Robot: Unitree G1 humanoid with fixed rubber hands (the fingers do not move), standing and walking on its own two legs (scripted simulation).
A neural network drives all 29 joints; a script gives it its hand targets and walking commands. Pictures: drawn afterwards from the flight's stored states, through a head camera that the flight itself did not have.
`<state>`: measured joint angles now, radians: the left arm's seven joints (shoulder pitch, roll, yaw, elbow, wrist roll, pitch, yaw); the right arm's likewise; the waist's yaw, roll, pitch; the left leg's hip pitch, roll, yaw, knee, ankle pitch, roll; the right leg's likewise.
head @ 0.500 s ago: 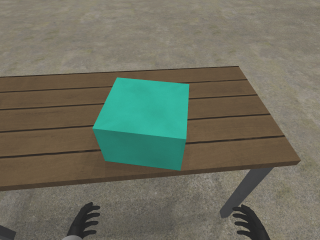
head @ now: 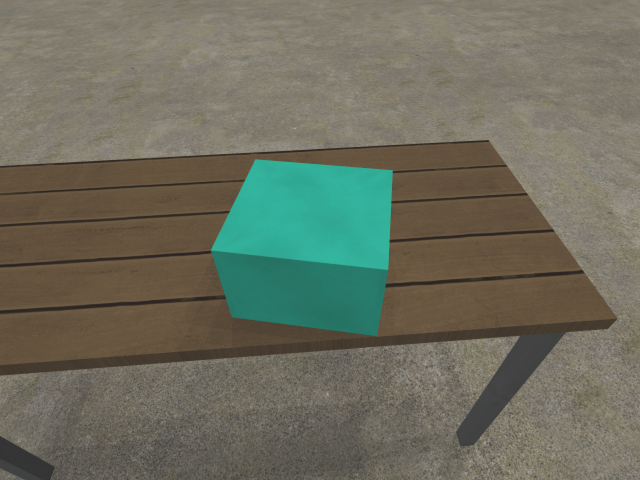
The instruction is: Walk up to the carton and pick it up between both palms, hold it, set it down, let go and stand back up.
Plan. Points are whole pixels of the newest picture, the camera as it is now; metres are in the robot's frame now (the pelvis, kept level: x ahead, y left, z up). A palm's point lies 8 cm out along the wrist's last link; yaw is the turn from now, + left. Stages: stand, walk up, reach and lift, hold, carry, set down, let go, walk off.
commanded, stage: stand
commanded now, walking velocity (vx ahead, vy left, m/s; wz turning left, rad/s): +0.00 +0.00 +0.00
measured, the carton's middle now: (313, 243) +0.47 +0.02 +0.02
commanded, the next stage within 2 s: none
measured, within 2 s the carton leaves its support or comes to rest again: neither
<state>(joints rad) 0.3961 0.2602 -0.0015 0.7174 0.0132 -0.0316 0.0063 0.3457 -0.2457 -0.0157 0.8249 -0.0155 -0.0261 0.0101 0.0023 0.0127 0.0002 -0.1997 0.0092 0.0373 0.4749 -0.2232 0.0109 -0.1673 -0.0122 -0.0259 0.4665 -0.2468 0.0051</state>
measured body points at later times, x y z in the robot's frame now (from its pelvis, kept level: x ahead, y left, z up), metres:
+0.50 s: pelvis -0.02 +0.00 +0.00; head -0.04 +0.00 +0.45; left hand -0.01 +0.26 -0.13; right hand +0.00 -0.25 -0.14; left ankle +0.02 +0.11 -0.74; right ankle +0.01 -0.12 -0.74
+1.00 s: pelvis -0.01 -0.01 +0.00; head -0.02 -0.01 +0.45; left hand +0.00 +0.25 -0.14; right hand +0.00 -0.26 -0.15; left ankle +0.02 +0.11 -0.74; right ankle +0.01 -0.12 -0.74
